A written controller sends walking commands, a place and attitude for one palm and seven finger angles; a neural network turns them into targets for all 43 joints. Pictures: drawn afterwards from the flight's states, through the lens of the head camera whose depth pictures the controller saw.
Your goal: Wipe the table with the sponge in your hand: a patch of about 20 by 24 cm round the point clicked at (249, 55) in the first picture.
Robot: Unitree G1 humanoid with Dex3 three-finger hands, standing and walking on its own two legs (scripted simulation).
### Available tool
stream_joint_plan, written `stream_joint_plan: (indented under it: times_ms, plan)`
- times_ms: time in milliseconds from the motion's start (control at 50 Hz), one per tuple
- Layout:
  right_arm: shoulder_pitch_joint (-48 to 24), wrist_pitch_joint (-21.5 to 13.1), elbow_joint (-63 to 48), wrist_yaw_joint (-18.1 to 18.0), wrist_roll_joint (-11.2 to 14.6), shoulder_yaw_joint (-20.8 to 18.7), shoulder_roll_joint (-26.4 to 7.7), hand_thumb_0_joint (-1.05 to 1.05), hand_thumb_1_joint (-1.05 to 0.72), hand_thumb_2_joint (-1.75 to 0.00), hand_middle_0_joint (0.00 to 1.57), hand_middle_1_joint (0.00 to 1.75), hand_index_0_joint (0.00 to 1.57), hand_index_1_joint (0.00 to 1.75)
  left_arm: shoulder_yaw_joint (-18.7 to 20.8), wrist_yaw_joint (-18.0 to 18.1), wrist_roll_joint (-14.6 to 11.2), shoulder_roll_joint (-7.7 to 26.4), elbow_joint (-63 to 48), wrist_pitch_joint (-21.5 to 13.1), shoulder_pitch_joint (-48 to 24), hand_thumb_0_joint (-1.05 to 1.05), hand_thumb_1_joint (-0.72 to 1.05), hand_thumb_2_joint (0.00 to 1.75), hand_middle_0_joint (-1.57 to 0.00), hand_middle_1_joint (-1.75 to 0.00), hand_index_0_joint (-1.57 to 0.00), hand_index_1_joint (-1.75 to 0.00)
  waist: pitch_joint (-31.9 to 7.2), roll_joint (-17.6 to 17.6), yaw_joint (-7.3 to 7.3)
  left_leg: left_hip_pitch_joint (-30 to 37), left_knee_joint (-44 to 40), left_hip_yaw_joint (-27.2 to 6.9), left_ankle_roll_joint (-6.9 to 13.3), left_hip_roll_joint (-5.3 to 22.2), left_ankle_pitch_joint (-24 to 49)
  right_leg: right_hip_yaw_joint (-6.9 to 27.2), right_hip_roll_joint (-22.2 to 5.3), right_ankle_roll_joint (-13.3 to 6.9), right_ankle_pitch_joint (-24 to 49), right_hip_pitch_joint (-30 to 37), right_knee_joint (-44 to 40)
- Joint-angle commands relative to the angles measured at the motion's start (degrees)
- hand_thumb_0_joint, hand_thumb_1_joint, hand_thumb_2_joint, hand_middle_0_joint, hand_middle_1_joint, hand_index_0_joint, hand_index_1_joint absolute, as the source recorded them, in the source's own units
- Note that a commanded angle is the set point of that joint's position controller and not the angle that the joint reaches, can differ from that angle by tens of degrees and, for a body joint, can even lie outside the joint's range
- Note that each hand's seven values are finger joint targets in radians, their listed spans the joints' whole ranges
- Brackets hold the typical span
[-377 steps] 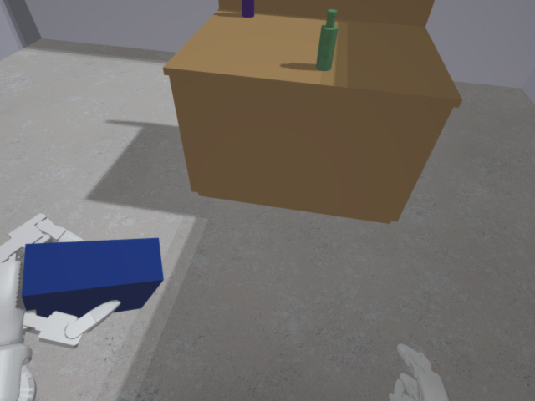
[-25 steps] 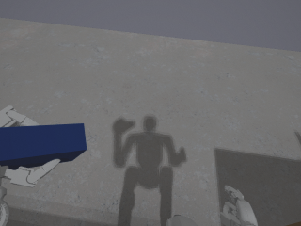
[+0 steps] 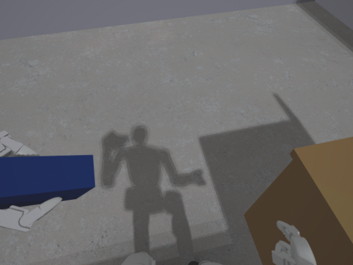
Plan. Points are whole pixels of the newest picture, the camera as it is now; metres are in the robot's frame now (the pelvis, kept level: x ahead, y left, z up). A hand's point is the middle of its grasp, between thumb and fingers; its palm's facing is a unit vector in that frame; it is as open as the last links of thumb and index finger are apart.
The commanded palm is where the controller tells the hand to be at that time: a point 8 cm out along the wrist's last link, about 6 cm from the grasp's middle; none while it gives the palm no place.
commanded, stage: turn to face it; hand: left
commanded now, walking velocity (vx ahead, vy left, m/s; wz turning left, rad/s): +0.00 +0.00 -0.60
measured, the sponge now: (57, 181) +0.23 +0.21 +0.14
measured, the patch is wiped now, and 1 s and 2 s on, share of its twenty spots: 0.00 0.00 0.00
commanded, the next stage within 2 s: none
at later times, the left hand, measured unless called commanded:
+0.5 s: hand (116, 184) +0.22 +0.11 +0.16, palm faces +0.08 -0.86 -0.51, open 9.4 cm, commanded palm +0.16 +0.18 +0.18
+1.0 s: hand (157, 217) +0.17 +0.04 +0.17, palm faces -0.10 -0.89 -0.44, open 9.4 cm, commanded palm +0.16 +0.09 +0.18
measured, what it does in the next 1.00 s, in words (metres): walks backwards, turning right: left foot, then right foot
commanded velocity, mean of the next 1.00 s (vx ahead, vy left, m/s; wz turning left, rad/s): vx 0.00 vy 0.00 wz -0.60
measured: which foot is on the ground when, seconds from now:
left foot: up 0.00-0.12, down 0.14-0.40, up 0.42-0.74, down 0.76-1.00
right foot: down 0.00-0.14, up 0.16-0.38, down 0.40-0.80, up 0.82-1.00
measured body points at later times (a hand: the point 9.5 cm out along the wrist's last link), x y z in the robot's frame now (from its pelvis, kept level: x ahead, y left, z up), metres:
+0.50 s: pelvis -0.07 -0.04 -0.02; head +0.00 -0.08 +0.43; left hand +0.21 +0.15 +0.18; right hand +0.05 -0.28 -0.13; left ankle -0.06 +0.12 -0.68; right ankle -0.04 -0.14 -0.74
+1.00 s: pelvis -0.14 -0.05 -0.01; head -0.12 -0.07 +0.44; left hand +0.17 +0.09 +0.19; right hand -0.09 -0.31 -0.10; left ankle -0.04 +0.09 -0.74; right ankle -0.17 -0.15 -0.70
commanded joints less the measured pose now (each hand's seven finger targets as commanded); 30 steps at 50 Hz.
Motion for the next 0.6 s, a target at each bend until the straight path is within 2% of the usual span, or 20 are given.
stream_joint_plan:
  times_ms: [0,60,80,100,120,140,160,180,200,240,280,340,360,380,400,420,440,460,540,580]
  plan:
    - [-4.7,-2.7,-10.0,0.4,0.2,0.2,-2.7,0.00,-0.90,-0.90,0.20,0.30,0.20,0.30,6.0,1.7,0.0,7.9,-10.6,-2.9,-3.0,0.00,0.10,1.30,-1.20,-1.60,-1.20,-1.60,-13.4,-5.9,2.59,3.6,-9.6,-1.8,1.6,-0.1,-1.6,22.0,-16.7,-4.7,3.4,8.7,-11.4]
    - [-3.2,-2.5,-10.1,0.5,0.2,0.3,-2.8,0.00,-0.90,-0.90,0.20,0.30,0.20,0.30,5.0,1.4,0.5,8.2,-13.2,-3.2,-5.8,0.00,0.10,1.30,-1.20,-1.60,-1.20,-1.60,-14.5,-2.5,1.72,12.5,-22.9,-1.5,2.9,0.7,2.9,21.7,-14.6,-1.6,1.4,5.5,-9.2]
    - [-2.8,-2.7,-10.1,0.3,0.1,0.1,-3.0,0.00,-0.90,-0.90,0.20,0.30,0.20,0.30,5.0,1.1,0.6,8.4,-13.0,-3.5,-6.2,0.00,0.10,1.30,-1.20,-1.60,-1.20,-1.60,-13.5,-0.3,1.50,17.5,-27.4,-1.8,4.0,2.8,4.4,20.7,-12.2,0.4,-1.6,0.3,-7.1]
    - [-2.9,-2.9,-10.6,0.1,-0.3,-0.2,-3.9,0.00,-0.90,-0.90,0.20,0.30,0.20,0.30,4.9,0.8,0.9,8.3,-13.9,-4.0,-7.7,0.00,0.10,1.30,-1.20,-1.60,-1.20,-1.60,-11.4,4.4,1.35,20.0,-31.4,-7.4,6.8,9.1,4.2,17.3,-8.0,2.7,-6.1,-5.9,-2.4]
    - [-3.7,-3.3,-11.6,0.0,-0.1,-0.6,-4.6,0.00,-0.90,-0.90,0.20,0.30,0.20,0.30,5.3,0.5,1.2,8.4,-14.8,-4.5,-8.6,0.00,0.10,1.30,-1.20,-1.60,-1.20,-1.60,-10.0,13.7,2.08,22.5,-32.5,-12.8,10.1,17.1,13.2,9.6,-2.0,5.3,-12.1,-11.9,8.0]
    - [-4.0,-4.0,-11.4,-0.3,0.2,-0.4,-3.0,0.00,-0.90,-0.90,0.20,0.30,0.20,0.30,7.4,0.6,1.7,11.1,-15.9,-4.7,-9.1,0.00,0.10,1.30,-1.20,-1.60,-1.20,-1.60,-11.7,20.3,3.15,18.4,-34.7,-13.5,12.9,23.3,15.2,3.2,-1.7,6.5,-18.7,-11.8,24.3]
    - [-3.9,-4.4,-11.6,-0.3,-0.4,-0.2,-2.0,0.00,-0.90,-0.90,0.20,0.30,0.20,0.30,5.7,0.4,2.0,8.5,-13.4,-4.3,-8.1,0.00,0.10,1.30,-1.20,-1.60,-1.20,-1.60,-8.2,19.5,2.37,10.1,-35.0,-12.8,14.4,24.5,15.8,0.6,-2.9,7.3,-18.3,-10.1,34.8]
    - [-3.0,-4.9,-11.1,0.1,-0.1,-0.2,-2.0,0.00,-0.90,-0.90,0.20,0.30,0.20,0.30,3.6,0.0,2.0,6.5,-13.4,-4.3,-9.2,0.00,0.10,1.30,-1.20,-1.60,-1.20,-1.60,-5.2,17.2,1.85,9.6,-33.2,-8.4,14.3,23.3,21.9,0.4,-5.0,7.7,-17.6,-11.7,36.1]
    - [-2.8,-5.4,-10.5,0.5,0.3,-0.2,-2.5,0.00,-0.90,-0.90,0.20,0.30,0.20,0.30,2.0,-0.2,1.8,5.2,-12.0,-4.0,-9.7,0.00,0.10,1.30,-1.20,-1.60,-1.20,-1.60,-3.8,15.5,2.01,10.9,-31.0,-2.6,12.5,21.8,26.4,-1.3,-6.0,8.1,-17.4,-12.1,32.8]
    - [-1.2,-6.8,-10.2,0.9,0.7,-0.1,-3.1,0.00,-0.90,-0.90,0.20,0.30,0.20,0.30,0.8,-0.1,1.8,4.7,-12.1,-3.7,-12.6,0.00,0.10,1.30,-1.20,-1.60,-1.20,-1.60,-4.3,15.0,1.44,13.5,-28.0,3.1,9.1,19.5,33.5,-5.8,-5.6,8.5,-16.0,-7.8,21.8]
    - [0.3,-7.8,-9.9,1.2,0.4,-0.1,-3.8,0.00,-0.90,-0.90,0.20,0.30,0.20,0.30,0.3,0.0,1.6,4.6,-10.2,-3.3,-13.4,0.00,0.10,1.30,-1.20,-1.60,-1.20,-1.60,-5.6,14.8,0.39,15.3,-24.7,3.5,7.3,18.8,37.9,-8.5,-3.9,8.4,-13.7,-2.3,12.8]
    - [0.0,-8.4,-10.2,1.4,0.5,-0.1,-3.9,0.00,-0.90,-0.90,0.20,0.30,0.20,0.30,1.7,-0.1,2.0,6.1,-8.8,-2.6,-14.0,0.00,0.10,1.30,-1.20,-1.60,-1.20,-1.60,-8.1,12.5,1.02,12.6,-13.9,5.6,4.8,16.3,33.3,-9.8,-3.2,7.4,-3.0,9.0,-0.2]
    - [-0.3,-8.4,-10.4,1.6,0.8,0.3,-2.7,0.00,-0.90,-0.90,0.20,0.30,0.20,0.30,2.9,0.2,2.0,7.5,-10.1,-3.0,-14.3,0.00,0.10,1.30,-1.20,-1.60,-1.20,-1.60,-10.4,5.4,1.18,9.6,-4.2,7.2,3.2,13.2,27.6,-4.3,-8.0,5.0,10.5,14.2,-3.8]
    - [-1.7,-8.1,-11.2,1.4,0.7,1.0,-0.8,0.00,-0.90,-0.90,0.20,0.30,0.20,0.30,6.5,0.8,1.9,11.4,-9.5,-3.6,-12.3,0.00,0.10,1.30,-1.20,-1.60,-1.20,-1.60,-11.8,-9.3,1.78,-3.2,8.0,7.1,0.6,6.0,2.5,12.5,-18.0,-1.0,37.7,22.0,-3.5]
    - [-3.1,-7.5,-11.6,1.1,1.0,0.2,-1.4,0.00,-0.90,-0.90,0.20,0.30,0.20,0.30,8.3,0.9,0.2,11.4,-8.0,-2.9,-8.3,0.00,0.10,1.30,-1.20,-1.60,-1.20,-1.60,-15.1,-17.0,2.63,-7.5,16.5,-0.1,-0.2,2.7,-11.0,23.2,-22.8,-3.7,43.0,20.2,-5.1]
    - [-4.3,-6.5,-11.6,1.1,0.8,0.3,-0.6,0.00,-0.90,-0.90,0.20,0.30,0.20,0.30,9.4,0.8,-0.6,12.1,-11.7,-2.9,-5.5,0.00,0.10,1.30,-1.20,-1.60,-1.20,-1.60,-15.3,-13.3,2.61,-8.0,20.5,-5.1,-0.1,3.8,-9.0,23.2,-23.4,-4.3,36.6,19.4,-5.2]
    - [-5.5,-5.3,-10.9,1.4,0.3,1.5,0.0,0.00,-0.90,-0.90,0.20,0.30,0.20,0.30,11.7,1.2,-0.7,12.9,-13.2,-3.3,-1.5,0.00,0.10,1.30,-1.20,-1.60,-1.20,-1.60,-17.2,-4.9,2.58,-10.4,20.3,-5.9,-0.2,4.4,-6.7,21.2,-22.7,-6.0,34.7,22.5,-2.6]
    - [-5.6,-4.2,-10.4,1.7,0.1,2.2,0.9,0.00,-0.90,-0.90,0.20,0.30,0.20,0.30,11.1,1.3,-1.0,11.3,-16.2,-3.9,-0.1,0.00,0.10,1.30,-1.20,-1.60,-1.20,-1.60,-18.3,-2.5,1.92,-9.7,17.9,-5.1,-0.3,4.1,-5.0,17.2,-21.1,-5.7,31.4,22.6,-2.3]
    - [-6.5,-2.5,-9.0,1.0,-0.1,1.2,0.4,0.00,-0.90,-0.90,0.20,0.30,0.20,0.30,12.1,1.7,-1.1,10.4,-13.9,-4.0,2.8,0.00,0.10,1.30,-1.20,-1.60,-1.20,-1.60,-17.5,-5.1,1.45,-3.3,5.0,-2.6,-0.3,2.5,-1.8,15.4,-17.5,-4.9,19.1,14.9,-5.7]
    - [-5.9,-2.2,-9.1,0.8,-0.1,0.8,-0.4,0.00,-0.90,-0.90,0.20,0.30,0.20,0.30,11.9,1.8,-0.9,10.0,-12.6,-3.7,2.6,0.00,0.10,1.30,-1.20,-1.60,-1.20,-1.60,-16.8,-6.5,2.03,-0.6,-0.5,-1.4,0.2,1.1,-1.5,17.3,-17.0,-5.1,12.3,12.2,-7.7]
